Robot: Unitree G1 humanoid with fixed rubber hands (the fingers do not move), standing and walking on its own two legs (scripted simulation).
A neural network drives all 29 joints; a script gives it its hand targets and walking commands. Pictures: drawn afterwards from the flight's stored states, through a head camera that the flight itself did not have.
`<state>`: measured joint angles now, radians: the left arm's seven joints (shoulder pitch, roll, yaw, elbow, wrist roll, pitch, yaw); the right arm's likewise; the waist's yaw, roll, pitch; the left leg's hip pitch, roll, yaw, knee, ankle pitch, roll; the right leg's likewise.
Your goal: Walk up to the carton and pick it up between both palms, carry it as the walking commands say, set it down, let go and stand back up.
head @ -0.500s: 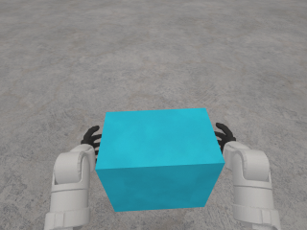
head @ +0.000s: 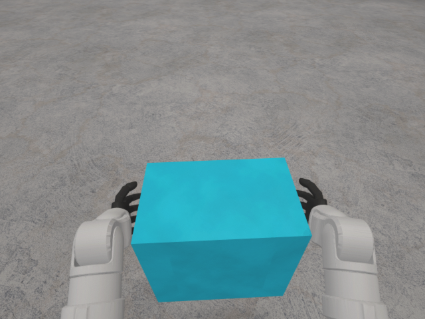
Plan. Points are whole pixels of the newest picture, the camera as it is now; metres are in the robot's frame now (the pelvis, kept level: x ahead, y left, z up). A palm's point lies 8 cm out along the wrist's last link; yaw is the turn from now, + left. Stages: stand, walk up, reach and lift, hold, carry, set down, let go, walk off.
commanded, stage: carry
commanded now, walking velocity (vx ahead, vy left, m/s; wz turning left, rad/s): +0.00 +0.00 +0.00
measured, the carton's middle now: (218, 233) +0.30 +0.00 +0.03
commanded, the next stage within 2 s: none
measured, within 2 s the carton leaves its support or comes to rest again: neither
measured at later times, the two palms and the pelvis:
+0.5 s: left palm (124, 227) +0.28 +0.17 +0.07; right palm (317, 224) +0.29 -0.17 +0.08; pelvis +0.00 +0.00 +0.00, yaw +0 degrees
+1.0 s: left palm (123, 216) +0.30 +0.18 +0.08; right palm (316, 219) +0.29 -0.17 +0.09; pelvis -0.01 +0.01 -0.01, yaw -3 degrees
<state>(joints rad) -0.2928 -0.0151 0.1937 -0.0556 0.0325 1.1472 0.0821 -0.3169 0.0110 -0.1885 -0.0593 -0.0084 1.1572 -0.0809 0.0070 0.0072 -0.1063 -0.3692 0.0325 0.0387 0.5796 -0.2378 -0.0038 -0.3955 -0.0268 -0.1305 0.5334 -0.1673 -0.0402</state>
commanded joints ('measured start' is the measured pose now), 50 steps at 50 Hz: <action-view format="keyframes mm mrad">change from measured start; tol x32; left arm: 1 -680 -901 -693 -185 -354 -13 -254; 50 -796 -867 -764 -255 -441 23 -271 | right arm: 1 -634 925 695 -154 324 -21 218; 34 -389 854 599 -44 185 -168 227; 50 -767 911 739 -238 362 4 211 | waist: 1 -8 -4 -359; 50 4 16 -352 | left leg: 1 83 101 -76 -98 52 39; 50 58 168 -56 -41 27 5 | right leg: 1 190 -150 131 -109 11 -11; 50 112 -144 195 -1 95 -13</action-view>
